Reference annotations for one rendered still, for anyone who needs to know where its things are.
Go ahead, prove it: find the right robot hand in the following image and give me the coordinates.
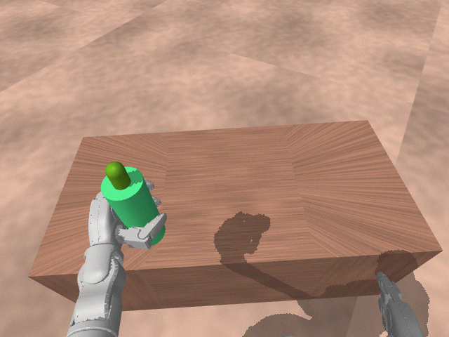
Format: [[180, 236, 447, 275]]
[[377, 272, 424, 337]]

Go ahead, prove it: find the bottle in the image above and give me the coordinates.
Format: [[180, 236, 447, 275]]
[[101, 161, 166, 246]]

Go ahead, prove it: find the left robot arm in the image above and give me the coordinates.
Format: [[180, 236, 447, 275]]
[[66, 243, 126, 337]]

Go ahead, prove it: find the left robot hand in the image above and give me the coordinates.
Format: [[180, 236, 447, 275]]
[[88, 179, 167, 250]]

